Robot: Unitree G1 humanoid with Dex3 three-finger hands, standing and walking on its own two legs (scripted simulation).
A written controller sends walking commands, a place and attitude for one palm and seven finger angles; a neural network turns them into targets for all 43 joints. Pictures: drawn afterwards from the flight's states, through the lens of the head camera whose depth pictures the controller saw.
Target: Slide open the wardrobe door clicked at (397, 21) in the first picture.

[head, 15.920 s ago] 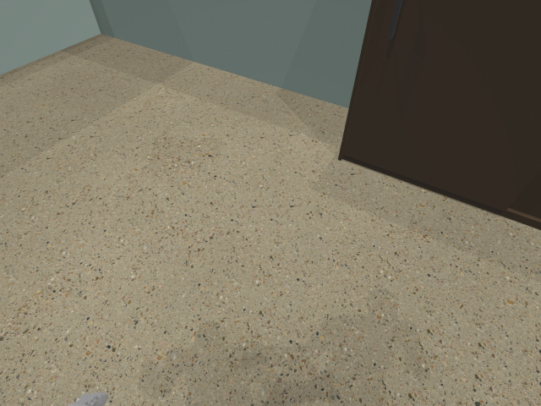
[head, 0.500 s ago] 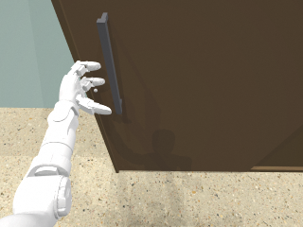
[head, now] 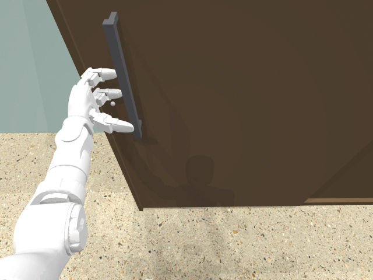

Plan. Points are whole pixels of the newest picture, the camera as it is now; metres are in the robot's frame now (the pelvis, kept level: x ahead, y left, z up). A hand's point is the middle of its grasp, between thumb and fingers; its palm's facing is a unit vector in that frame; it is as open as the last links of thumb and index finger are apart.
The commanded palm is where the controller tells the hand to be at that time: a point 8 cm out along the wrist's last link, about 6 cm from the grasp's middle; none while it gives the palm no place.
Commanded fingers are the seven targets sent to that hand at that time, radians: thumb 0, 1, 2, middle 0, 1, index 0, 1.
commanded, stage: feel for the door with the fingertips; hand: left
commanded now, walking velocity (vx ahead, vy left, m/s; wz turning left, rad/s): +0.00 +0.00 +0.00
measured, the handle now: (128, 87) +0.51 +0.13 +0.13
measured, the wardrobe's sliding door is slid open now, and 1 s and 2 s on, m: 0.00 0.00 0.00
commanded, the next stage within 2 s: slide the fingers in behind the handle in 0.12 s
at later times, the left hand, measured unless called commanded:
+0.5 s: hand (113, 104) +0.46 +0.16 +0.12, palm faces -0.01 -1.00 +0.01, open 13.8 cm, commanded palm +0.43 +0.20 +0.13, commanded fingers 0.00 -0.50 0.30 -0.30 -1.20 -0.30 -1.20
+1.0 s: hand (122, 107) +0.45 +0.14 +0.12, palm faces -0.02 -1.00 +0.01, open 14.0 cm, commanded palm +0.43 +0.18 +0.13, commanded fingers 0.00 -0.50 0.30 -0.30 -1.20 -0.30 -1.20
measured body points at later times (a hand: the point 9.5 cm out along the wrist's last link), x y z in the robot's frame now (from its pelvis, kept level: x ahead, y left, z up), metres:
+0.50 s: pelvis +0.00 +0.01 +0.00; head +0.05 +0.01 +0.45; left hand +0.46 +0.21 +0.13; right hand +0.05 -0.25 -0.12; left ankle +0.04 +0.12 -0.72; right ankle -0.02 -0.09 -0.72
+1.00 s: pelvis +0.00 +0.01 +0.00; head +0.04 +0.01 +0.45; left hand +0.45 +0.19 +0.12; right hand +0.08 -0.25 -0.12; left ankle +0.04 +0.12 -0.72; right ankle -0.02 -0.09 -0.72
